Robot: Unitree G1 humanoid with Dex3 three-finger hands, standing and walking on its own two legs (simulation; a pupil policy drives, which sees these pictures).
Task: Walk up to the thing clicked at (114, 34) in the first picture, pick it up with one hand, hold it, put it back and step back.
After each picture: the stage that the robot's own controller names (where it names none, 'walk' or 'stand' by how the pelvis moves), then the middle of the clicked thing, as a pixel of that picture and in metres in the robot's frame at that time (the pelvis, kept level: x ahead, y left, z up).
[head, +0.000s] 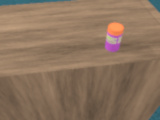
stand; (113, 37) +0.59 -0.12 +0.03
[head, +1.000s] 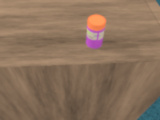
sink last; (95, 32) +0.54 -0.02 +0.07
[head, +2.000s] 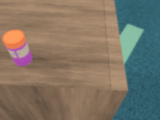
stand; (18, 48) +0.45 +0.25 +0.07
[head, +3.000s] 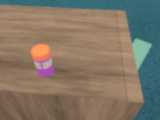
stand; (43, 60) +0.45 +0.18 +0.04
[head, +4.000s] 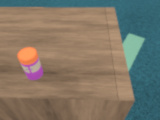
stand; (31, 64) +0.43 +0.21 +0.03
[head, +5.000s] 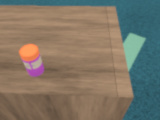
stand; (32, 60) +0.45 +0.21 +0.03
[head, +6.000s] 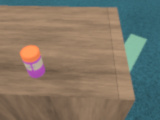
stand; (33, 62) +0.44 +0.21 +0.03
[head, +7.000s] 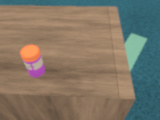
rise first; (33, 61) +0.45 +0.21 +0.03
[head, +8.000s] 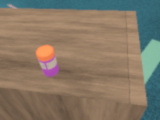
rise first; (48, 61) +0.45 +0.19 +0.03
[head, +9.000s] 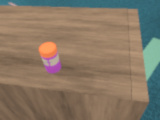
go down; (50, 58) +0.46 +0.19 +0.03
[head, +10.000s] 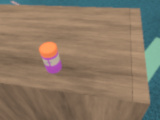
go down; (51, 58) +0.46 +0.19 +0.03
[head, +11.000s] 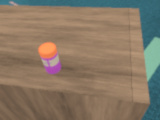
go down; (50, 58) +0.46 +0.19 +0.04
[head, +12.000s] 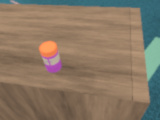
go down; (51, 57) +0.46 +0.19 +0.03
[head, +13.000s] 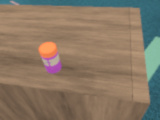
go down; (50, 58) +0.46 +0.19 +0.03
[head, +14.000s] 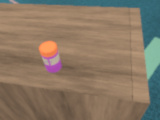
go down; (51, 57) +0.46 +0.19 +0.03
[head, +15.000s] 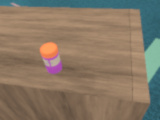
go down; (51, 58) +0.46 +0.19 +0.03
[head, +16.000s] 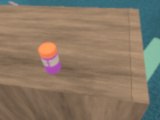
go down; (50, 58) +0.46 +0.19 +0.03
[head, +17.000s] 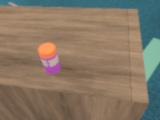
go down; (50, 58) +0.46 +0.19 +0.03
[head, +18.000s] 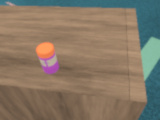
go down; (48, 58) +0.46 +0.19 +0.03
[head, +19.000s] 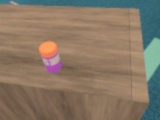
go down; (50, 57) +0.46 +0.19 +0.03
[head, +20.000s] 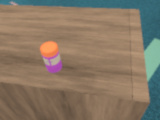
go down; (51, 57) +0.47 +0.18 +0.03
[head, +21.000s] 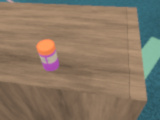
go down; (48, 55) +0.47 +0.18 +0.04
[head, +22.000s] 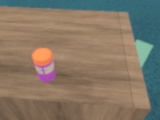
approach; (44, 65) +0.43 +0.16 +0.05
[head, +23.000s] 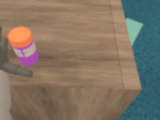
close in; (24, 47) +0.45 +0.19 +0.08
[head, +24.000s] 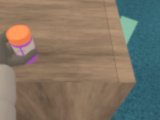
lift; (23, 45) +0.46 +0.18 +0.08
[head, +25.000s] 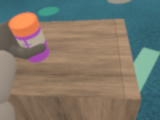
lift; (31, 39) +0.34 +0.15 +0.27
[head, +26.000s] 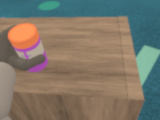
hold; (30, 49) +0.33 +0.16 +0.24
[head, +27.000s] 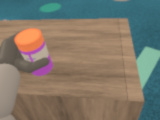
hold; (35, 53) +0.33 +0.15 +0.22
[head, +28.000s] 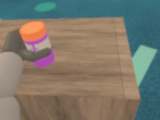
crouch; (38, 45) +0.37 +0.14 +0.22
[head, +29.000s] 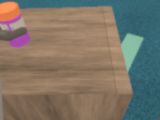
lower; (13, 25) +0.46 +0.20 +0.22
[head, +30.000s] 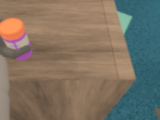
lower; (16, 40) +0.47 +0.18 +0.09
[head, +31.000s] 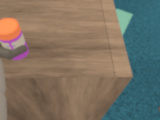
lower; (12, 40) +0.46 +0.19 +0.09
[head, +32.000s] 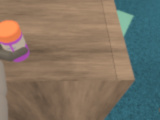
lower; (13, 42) +0.46 +0.19 +0.09
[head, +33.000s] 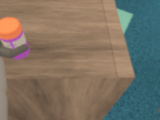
rest; (13, 39) +0.47 +0.19 +0.09
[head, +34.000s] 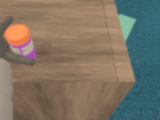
withdraw; (22, 45) +0.46 +0.17 +0.09
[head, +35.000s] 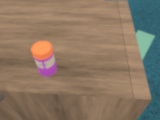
sink last; (45, 59) +0.43 +0.16 +0.07
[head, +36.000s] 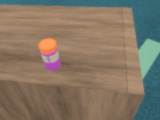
stand; (50, 55) +0.47 +0.17 +0.06
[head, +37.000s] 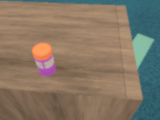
stand; (44, 60) +0.44 +0.17 +0.04
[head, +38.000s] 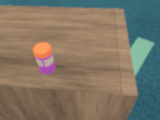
walk; (44, 58) +0.47 +0.17 +0.04
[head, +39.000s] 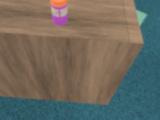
walk; (59, 9) +0.65 +0.12 +0.05
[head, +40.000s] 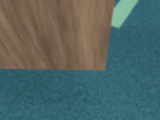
walk; out of the picture +0.97 +0.21 +0.06
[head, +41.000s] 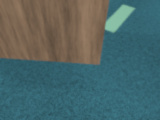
walk; out of the picture +1.24 +0.16 +0.05
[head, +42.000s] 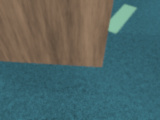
stand; out of the picture +1.18 +0.14 +0.03
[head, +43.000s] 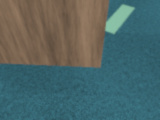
stand; out of the picture +1.19 +0.17 +0.03
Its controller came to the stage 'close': yes
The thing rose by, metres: 0.21
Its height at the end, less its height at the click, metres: +0.00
